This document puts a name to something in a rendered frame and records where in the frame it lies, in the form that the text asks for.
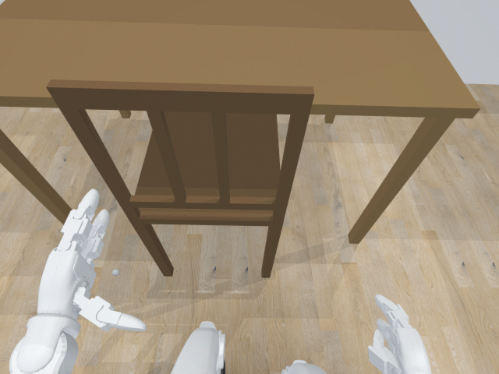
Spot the robot left hand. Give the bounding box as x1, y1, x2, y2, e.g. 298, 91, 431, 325
37, 189, 146, 332

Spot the robot left thigh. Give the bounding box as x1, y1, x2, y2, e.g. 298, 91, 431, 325
171, 327, 225, 374

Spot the table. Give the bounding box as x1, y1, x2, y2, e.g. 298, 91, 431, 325
0, 0, 481, 244

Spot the robot right hand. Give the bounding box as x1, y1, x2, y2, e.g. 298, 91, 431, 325
368, 295, 432, 374

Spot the robot left forearm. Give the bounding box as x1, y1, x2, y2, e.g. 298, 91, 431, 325
9, 313, 81, 374

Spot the chair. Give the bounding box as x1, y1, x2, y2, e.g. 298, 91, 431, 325
46, 79, 314, 278

